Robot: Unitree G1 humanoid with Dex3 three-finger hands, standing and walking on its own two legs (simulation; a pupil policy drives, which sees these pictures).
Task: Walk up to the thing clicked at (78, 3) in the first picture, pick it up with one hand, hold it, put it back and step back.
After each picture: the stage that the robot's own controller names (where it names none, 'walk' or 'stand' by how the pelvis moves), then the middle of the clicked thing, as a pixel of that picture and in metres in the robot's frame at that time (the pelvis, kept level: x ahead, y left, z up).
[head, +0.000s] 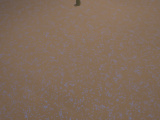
stand; (78, 1) +2.23 -0.02 -0.72
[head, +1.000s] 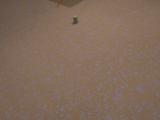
walk; (75, 19) +2.09 +0.15 -0.70
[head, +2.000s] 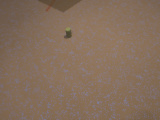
walk; (68, 32) +1.49 +0.22 -0.72
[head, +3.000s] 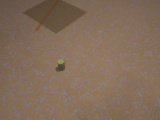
walk; (61, 65) +0.96 +0.23 -0.72
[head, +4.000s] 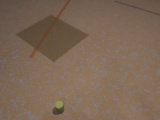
walk; (59, 107) +0.56 +0.19 -0.70
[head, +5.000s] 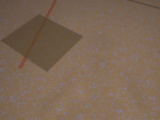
stand; out of the picture +0.34 +0.17 -0.70
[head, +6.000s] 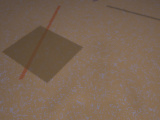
stand; out of the picture +0.31 +0.18 -0.72
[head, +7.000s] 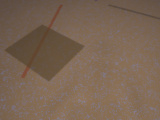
stand; out of the picture +0.32 +0.17 -0.73
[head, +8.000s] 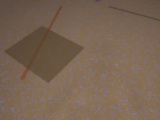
stand; out of the picture +0.31 +0.18 -0.73
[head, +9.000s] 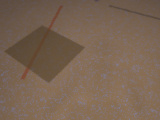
stand; out of the picture +0.30 +0.18 -0.73
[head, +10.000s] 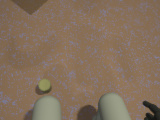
go down; (45, 86) +0.38 +0.16 -0.47
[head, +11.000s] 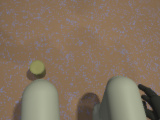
go down; (38, 70) +0.41 +0.18 -0.33
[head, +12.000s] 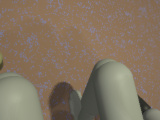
close in; out of the picture +0.40 +0.22 -0.24
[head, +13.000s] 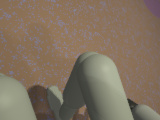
close; out of the picture +0.40 +0.24 -0.22
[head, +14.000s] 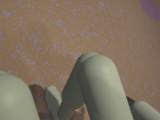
lift; out of the picture +0.39 +0.24 -0.23
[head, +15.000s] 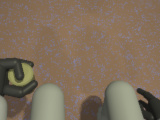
lift; (24, 80) +0.32 +0.20 -0.06
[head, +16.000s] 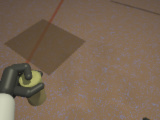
hold; (34, 88) +0.32 +0.17 +0.02
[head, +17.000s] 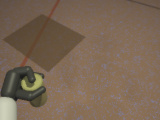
hold; (35, 91) +0.32 +0.17 -0.01
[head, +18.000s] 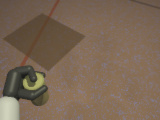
hold; (37, 90) +0.32 +0.16 +0.00
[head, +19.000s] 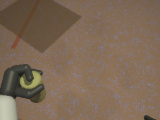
crouch; (34, 87) +0.33 +0.17 -0.05
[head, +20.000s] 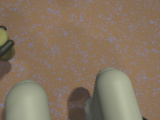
lower; (1, 45) +0.46 +0.22 -0.11
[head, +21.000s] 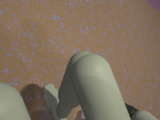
lower; out of the picture +0.43 +0.26 -0.23
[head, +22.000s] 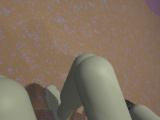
lower; out of the picture +0.41 +0.26 -0.23
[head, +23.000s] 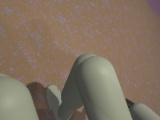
lower; out of the picture +0.41 +0.26 -0.24
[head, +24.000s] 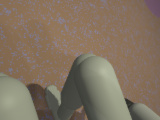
lower; out of the picture +0.41 +0.26 -0.23
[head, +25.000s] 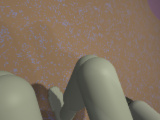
open; out of the picture +0.39 +0.24 -0.23
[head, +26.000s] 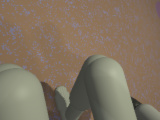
stand; out of the picture +0.39 +0.23 -0.22
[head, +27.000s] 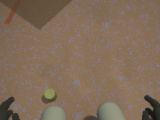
walk; (50, 95) +0.38 +0.17 -0.52
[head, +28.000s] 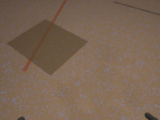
stand; out of the picture +0.35 +0.16 -0.66
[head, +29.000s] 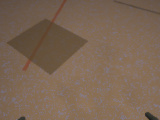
stand; out of the picture +0.35 +0.16 -0.67
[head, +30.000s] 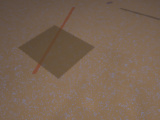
stand; out of the picture +0.37 +0.15 -0.72
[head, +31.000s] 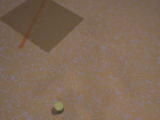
walk; (59, 107) +0.40 +0.12 -0.71
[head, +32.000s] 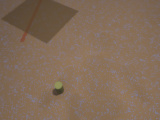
walk; (59, 87) +0.59 +0.20 -0.70
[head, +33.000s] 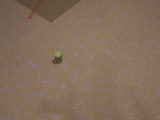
walk; (58, 57) +0.92 +0.17 -0.70
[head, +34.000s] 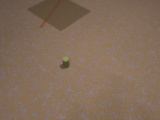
stand; (66, 62) +0.99 +0.15 -0.71
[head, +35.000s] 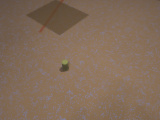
stand; (65, 65) +1.01 +0.15 -0.72
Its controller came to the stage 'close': yes
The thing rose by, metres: 0.71
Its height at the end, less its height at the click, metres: +0.00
